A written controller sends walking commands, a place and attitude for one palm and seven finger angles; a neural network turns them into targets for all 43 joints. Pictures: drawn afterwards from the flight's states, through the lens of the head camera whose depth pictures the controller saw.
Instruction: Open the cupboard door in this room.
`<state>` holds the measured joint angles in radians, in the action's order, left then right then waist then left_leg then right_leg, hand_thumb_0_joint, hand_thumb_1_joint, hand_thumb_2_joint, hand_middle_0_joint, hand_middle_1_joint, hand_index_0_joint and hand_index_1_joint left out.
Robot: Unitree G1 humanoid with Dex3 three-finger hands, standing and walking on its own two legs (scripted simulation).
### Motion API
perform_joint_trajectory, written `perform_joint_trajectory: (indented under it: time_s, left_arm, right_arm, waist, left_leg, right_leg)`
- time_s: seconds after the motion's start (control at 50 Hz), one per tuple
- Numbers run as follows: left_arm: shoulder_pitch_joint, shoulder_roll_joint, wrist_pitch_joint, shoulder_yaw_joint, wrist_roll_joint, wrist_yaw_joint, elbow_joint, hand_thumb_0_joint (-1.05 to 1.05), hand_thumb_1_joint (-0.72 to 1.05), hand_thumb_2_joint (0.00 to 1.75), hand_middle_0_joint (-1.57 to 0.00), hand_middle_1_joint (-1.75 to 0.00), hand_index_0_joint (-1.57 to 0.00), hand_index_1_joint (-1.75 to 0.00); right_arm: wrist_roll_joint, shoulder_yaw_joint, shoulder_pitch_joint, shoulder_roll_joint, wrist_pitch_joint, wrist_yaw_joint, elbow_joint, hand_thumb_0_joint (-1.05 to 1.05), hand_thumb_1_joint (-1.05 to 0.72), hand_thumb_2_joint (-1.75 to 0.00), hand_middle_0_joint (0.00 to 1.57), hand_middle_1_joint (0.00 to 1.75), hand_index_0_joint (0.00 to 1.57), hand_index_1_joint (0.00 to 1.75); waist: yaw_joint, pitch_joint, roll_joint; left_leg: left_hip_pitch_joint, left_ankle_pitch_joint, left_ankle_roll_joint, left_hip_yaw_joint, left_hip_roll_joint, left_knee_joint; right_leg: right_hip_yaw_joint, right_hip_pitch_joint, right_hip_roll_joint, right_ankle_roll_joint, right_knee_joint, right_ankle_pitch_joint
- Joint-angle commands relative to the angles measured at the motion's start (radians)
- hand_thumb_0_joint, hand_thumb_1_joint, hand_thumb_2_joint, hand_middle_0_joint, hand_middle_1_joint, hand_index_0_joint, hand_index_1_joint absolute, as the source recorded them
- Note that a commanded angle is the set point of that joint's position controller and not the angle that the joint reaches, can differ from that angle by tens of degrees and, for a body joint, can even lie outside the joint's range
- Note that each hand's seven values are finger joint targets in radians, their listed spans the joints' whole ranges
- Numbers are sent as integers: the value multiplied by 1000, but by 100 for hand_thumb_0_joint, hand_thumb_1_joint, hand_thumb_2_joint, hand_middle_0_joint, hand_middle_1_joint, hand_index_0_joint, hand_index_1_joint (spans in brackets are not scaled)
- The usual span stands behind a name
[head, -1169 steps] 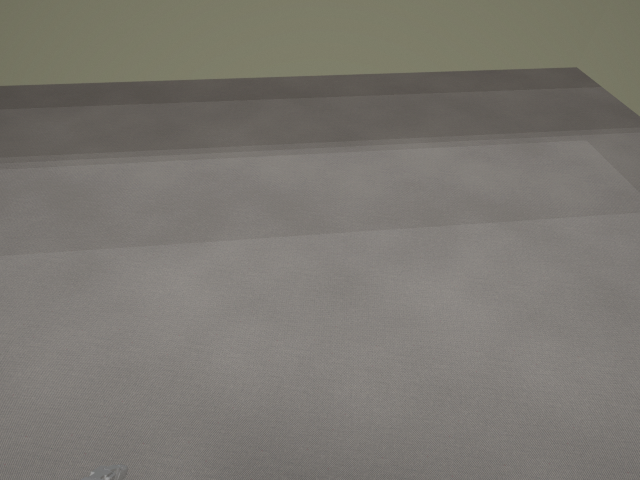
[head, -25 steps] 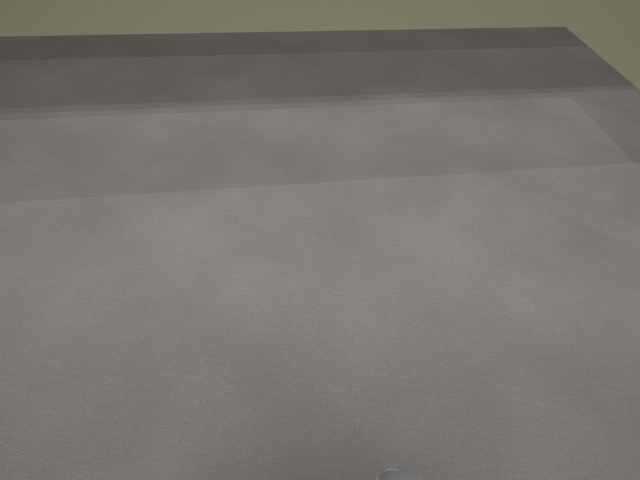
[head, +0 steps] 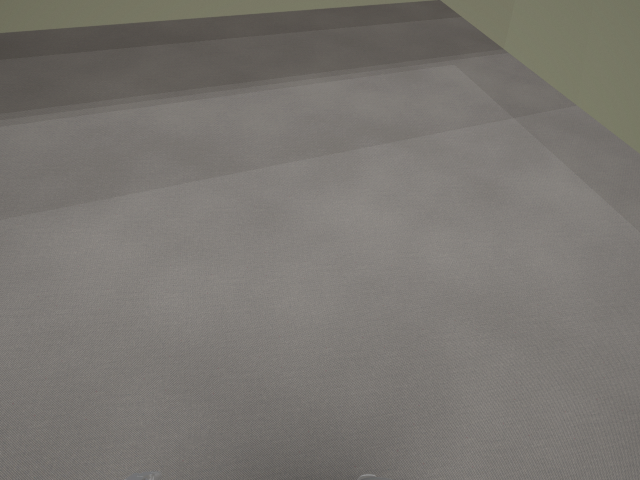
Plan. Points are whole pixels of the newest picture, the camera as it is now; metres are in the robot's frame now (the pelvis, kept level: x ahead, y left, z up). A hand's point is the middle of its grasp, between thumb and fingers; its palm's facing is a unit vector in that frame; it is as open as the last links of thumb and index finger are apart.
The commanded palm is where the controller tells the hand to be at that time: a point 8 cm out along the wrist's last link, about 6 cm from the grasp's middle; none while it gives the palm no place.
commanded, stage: turn or walk to find it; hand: left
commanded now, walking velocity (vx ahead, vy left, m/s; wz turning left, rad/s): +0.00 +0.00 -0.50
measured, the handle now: out of the picture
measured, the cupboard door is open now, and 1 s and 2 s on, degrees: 0 0 0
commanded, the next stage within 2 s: none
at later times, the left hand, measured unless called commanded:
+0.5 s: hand (225, 468) +0.15 +0.13 -0.15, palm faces -0.28 -0.92 -0.26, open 7.3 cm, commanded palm none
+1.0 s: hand (202, 479) +0.14 +0.16 -0.17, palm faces -0.42 -0.88 -0.21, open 7.3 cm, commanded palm none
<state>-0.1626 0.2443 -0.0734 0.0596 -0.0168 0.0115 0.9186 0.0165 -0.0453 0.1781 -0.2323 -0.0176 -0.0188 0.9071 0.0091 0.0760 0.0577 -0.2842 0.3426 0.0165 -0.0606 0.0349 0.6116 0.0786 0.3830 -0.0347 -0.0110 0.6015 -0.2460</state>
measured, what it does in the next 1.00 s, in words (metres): steps on the spot, turning right: right foot, then left foot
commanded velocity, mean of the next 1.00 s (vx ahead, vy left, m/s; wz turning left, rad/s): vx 0.00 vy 0.00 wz -0.50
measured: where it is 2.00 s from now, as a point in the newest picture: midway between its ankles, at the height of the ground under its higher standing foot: outside the picture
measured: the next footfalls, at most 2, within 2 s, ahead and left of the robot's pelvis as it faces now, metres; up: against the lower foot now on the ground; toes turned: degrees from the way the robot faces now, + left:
right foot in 0.46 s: -0.01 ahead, -0.14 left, +0.00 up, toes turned -21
left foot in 0.92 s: +0.08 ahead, +0.07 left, +0.00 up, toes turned -24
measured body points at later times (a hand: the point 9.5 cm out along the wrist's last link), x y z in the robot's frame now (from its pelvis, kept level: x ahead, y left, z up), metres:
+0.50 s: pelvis -0.02 -0.03 +0.00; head +0.02 -0.06 +0.44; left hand +0.17 +0.18 -0.13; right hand -0.07 -0.27 -0.16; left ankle +0.00 +0.11 -0.71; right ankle -0.04 -0.13 -0.73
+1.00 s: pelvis -0.01 +0.00 +0.01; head +0.04 +0.01 +0.45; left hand +0.16 +0.21 -0.16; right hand -0.03 -0.28 -0.11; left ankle +0.04 +0.09 -0.73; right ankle -0.07 -0.12 -0.69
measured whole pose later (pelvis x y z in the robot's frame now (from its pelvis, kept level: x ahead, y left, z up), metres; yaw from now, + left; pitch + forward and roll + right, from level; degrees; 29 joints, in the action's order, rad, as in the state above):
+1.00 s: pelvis -0.01 +0.00 +0.01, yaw -30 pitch +0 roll -1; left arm -0.20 0.27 -0.08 0.08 -0.02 0.01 0.96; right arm 0.02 -0.03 0.13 -0.20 -0.01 -0.02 0.89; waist 0.04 0.08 0.06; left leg -0.26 0.31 -0.02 -0.09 0.05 0.58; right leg 0.07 0.42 -0.06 -0.02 0.88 -0.47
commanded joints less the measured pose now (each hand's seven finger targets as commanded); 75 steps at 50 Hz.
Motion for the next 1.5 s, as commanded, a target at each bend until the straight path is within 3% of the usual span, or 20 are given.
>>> perform_joint_trajectory:
  time_s: [0.0,0.08,0.24,0.38,0.4,0.44,0.5,0.56,0.78,0.86,0.9,0.92,1.02,1.24,1.3,1.36,1.38,1.4,1.42,1.48]
  left_arm:
    - [59,120,9,46,-11,-1,-109,0,90,90,-20,-30,-20,-30]
    - [-2,84,17,48,-9,21,-60,0,90,90,-20,-30,-20,-30]
    - [96,42,19,28,-1,19,-78,0,90,90,-20,-30,-20,-30]
    - [17,48,42,27,0,11,-59,0,90,90,-20,-30,-20,-30]
    - [-57,84,49,31,-2,6,-36,0,90,90,-20,-30,-20,-30]
    - [-145,247,65,57,-1,-17,-7,0,90,90,-20,-30,-20,-30]
    - [-32,182,50,61,5,-36,-38,0,90,90,-20,-30,-20,-30]
    - [30,152,60,42,1,-26,-65,0,90,90,-20,-30,-20,-30]
    - [-43,187,57,55,-7,-21,-47,0,90,90,-20,-30,-20,-30]
    - [29,183,45,54,4,-21,-58,0,90,90,-20,-30,-20,-30]
    - [-13,84,37,33,14,-7,-76,0,90,90,-20,-30,-20,-30]
    - [-10,92,32,36,0,-6,-86,0,90,90,-20,-30,-20,-30]
    - [-38,91,25,49,-5,16,-36,0,90,90,-20,-30,-20,-30]
    - [132,37,39,28,-9,46,-86,0,90,90,-20,-30,-20,-30]
    - [139,20,52,20,-9,47,-85,0,90,90,-20,-30,-20,-30]
    - [3,32,69,28,-10,39,-38,0,90,90,-20,-30,-20,-30]
    - [-139,86,81,38,-10,29,7,0,90,90,-20,-30,-20,-30]
    - [-262,216,97,61,-14,12,48,0,90,90,-20,-30,-20,-30]
    - [-318,273,87,73,13,-4,63,0,90,90,-20,-30,-20,-30]
    - [-127,174,102,50,4,-13,21,0,90,90,-20,-30,-20,-30]
  right_arm:
    - [7,-49,61,-233,29,-23,-59,0,-90,-90,20,30,20,30]
    - [9,-32,18,-145,37,-22,-66,0,-90,-90,20,30,20,30]
    - [8,-56,164,-142,34,-17,10,0,-90,-90,20,30,20,30]
    - [8,-73,112,-164,21,-2,26,0,-90,-90,20,30,20,30]
    - [1,-73,97,-157,19,2,18,0,-90,-90,20,30,20,30]
    - [-4,-36,45,-44,6,6,-54,0,-90,-90,20,30,20,30]
    - [0,-40,-2,-82,-19,-12,-39,0,-90,-90,20,30,20,30]
    - [7,-40,45,-80,-21,0,-8,0,-90,-90,20,30,20,30]
    - [-6,-27,-59,-84,-2,-8,-67,0,-90,-90,20,30,20,30]
    - [-14,-24,73,-92,16,-18,-34,0,-90,-90,20,30,20,30]
    - [1,-48,83,-223,25,-15,-52,0,-90,-90,20,30,20,30]
    - [4,-53,73,-255,18,-15,-65,0,-90,-90,20,30,20,30]
    - [8,-30,-17,-141,31,-20,-82,0,-90,-90,20,30,20,30]
    - [17,-59,171,-158,49,-1,15,0,-90,-90,20,30,20,30]
    - [21,-64,175,-167,49,7,35,0,-90,-90,20,30,20,30]
    - [20,-55,143,-159,49,11,43,0,-90,-90,20,30,20,30]
    - [9,-49,117,-143,51,17,31,0,-90,-90,20,30,20,30]
    - [-2,-27,75,-62,51,28,-15,0,-90,-90,20,30,20,30]
    - [3,-19,-28,-76,39,25,-77,0,-90,-90,20,30,20,30]
    - [16,-36,-23,-93,40,31,-39,0,-90,-90,20,30,20,30]
  waist:
    - [-41,-48,-384]
    - [3,-59,-193]
    - [-63,-85,-215]
    - [-21,-118,-254]
    - [16,-146,-185]
    - [62,-151,236]
    - [30,-82,137]
    - [-11,-82,81]
    - [26,-122,80]
    - [-44,-157,64]
    - [-41,-152,-343]
    - [-46,-124,-373]
    - [6,-73,-202]
    - [-76,-32,-227]
    - [-76,-41,-248]
    - [6,-77,-182]
    - [77,-132,-62]
    - [135,-151,249]
    - [162,-125,267]
    - [55,25,76]
  left_leg:
    - [53,21,-145,445,436,-433]
    - [128,-272,-121,114,258,-325]
    - [285,-572,-167,40,322,-251]
    - [179,-538,-90,-72,314,-98]
    - [113,-446,-43,-111,289,11]
    - [-313,306,55,-100,90,402]
    - [-338,165,46,75,100,567]
    - [-260,49,67,40,83,521]
    - [-171,97,58,40,16,209]
    - [113,-97,39,21,-1,-153]
    - [310,-225,-77,358,344,-335]
    - [208,-259,-155,401,454,-354]
    - [151,-435,-130,97,269,-294]
    - [226,33,-143,54,354,-393]
    - [196,18,-120,-2,352,-351]
    - [79,-2,-59,-97,309,-172]
    - [-25,-39,-15,-175,255,22]
    - [-355,245,34,-228,134,330]
    - [-516,310,38,-87,82,506]
    - [-504,60,33,38,145,581]
  right_leg:
    - [26,225,22,-26,473,-304]
    - [-50,211,45,-55,627,-131]
    - [-117,184,96,-70,400,-214]
    - [-197,-105,57,-15,-47,-64]
    - [-179,-235,75,-2,-179,85]
    - [253,-440,440,164,-220,686]
    - [210,-294,361,206,-262,403]
    - [108,-224,274,159,-258,357]
    - [256,-262,254,207,-221,428]
    - [248,-126,194,127,-128,371]
    - [46,180,-21,13,168,-191]
    - [-14,195,-8,-17,378,-364]
    - [-44,187,52,-55,626,-163]
    - [-144,180,134,-41,267,-165]
    - [-203,69,101,-19,125,-203]
    - [-260,-195,45,11,-93,-75]
    - [-204,-396,79,44,-180,-56]
    - [173,-613,336,149,-299,-164]
    - [432,-590,465,225,-370,-54]
    - [297,-341,386,214,-408,-276]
